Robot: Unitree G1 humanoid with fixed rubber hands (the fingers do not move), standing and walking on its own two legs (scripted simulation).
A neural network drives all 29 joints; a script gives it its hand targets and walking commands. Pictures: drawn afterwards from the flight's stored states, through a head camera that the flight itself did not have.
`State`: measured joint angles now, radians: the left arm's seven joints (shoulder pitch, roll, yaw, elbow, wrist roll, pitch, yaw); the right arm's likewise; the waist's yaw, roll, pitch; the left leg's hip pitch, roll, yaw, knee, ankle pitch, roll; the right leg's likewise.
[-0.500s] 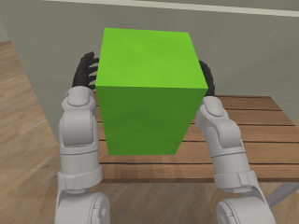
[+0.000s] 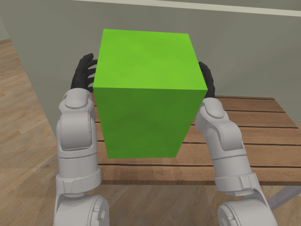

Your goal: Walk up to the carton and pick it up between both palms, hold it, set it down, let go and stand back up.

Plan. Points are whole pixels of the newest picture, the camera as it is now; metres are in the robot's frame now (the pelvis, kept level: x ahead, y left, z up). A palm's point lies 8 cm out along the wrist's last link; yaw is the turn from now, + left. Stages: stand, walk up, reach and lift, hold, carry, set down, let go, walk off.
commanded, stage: hold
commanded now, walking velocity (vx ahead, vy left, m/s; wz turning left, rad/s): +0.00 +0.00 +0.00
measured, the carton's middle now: (144, 101) +0.38 +0.01 +0.18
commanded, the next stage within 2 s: set down in 1.74 s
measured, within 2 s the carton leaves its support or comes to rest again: neither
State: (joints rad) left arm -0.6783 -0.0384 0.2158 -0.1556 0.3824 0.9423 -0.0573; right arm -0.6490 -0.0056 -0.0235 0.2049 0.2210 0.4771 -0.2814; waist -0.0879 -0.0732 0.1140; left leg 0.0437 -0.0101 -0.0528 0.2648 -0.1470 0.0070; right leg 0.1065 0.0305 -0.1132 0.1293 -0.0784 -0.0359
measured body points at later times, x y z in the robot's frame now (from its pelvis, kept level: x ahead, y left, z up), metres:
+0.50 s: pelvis -0.01 +0.00 +0.00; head -0.02 +0.05 +0.45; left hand +0.37 +0.15 +0.21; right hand +0.36 -0.13 +0.20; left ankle +0.01 +0.11 -0.75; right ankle +0.01 -0.09 -0.75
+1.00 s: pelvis +0.00 +0.01 +0.00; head -0.02 +0.05 +0.45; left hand +0.37 +0.15 +0.22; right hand +0.36 -0.13 +0.20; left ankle +0.01 +0.11 -0.75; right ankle +0.01 -0.09 -0.75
